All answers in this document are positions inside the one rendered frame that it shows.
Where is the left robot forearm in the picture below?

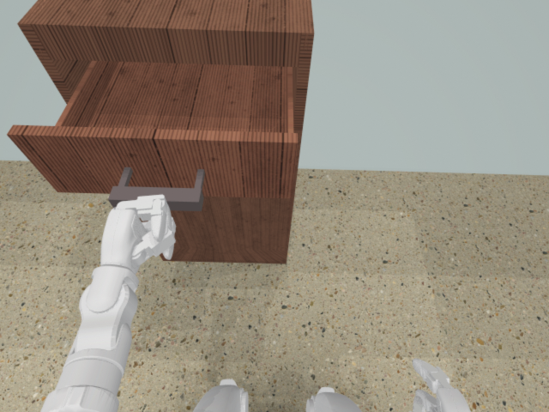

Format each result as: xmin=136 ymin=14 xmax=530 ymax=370
xmin=40 ymin=264 xmax=139 ymax=412

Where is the right robot hand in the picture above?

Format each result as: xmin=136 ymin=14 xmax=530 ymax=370
xmin=409 ymin=358 xmax=471 ymax=412

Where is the left robot shin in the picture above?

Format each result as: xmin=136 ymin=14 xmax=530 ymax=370
xmin=220 ymin=379 xmax=237 ymax=386

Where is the drawer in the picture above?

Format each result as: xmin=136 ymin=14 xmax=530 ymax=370
xmin=7 ymin=61 xmax=298 ymax=198

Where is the cabinet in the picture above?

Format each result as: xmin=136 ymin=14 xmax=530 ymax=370
xmin=17 ymin=0 xmax=314 ymax=264

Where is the handle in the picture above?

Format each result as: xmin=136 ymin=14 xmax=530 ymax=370
xmin=108 ymin=167 xmax=205 ymax=211

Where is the robot right thigh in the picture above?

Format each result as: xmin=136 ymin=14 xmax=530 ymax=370
xmin=306 ymin=392 xmax=362 ymax=412

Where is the left robot hand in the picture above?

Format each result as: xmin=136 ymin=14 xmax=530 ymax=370
xmin=100 ymin=195 xmax=176 ymax=274

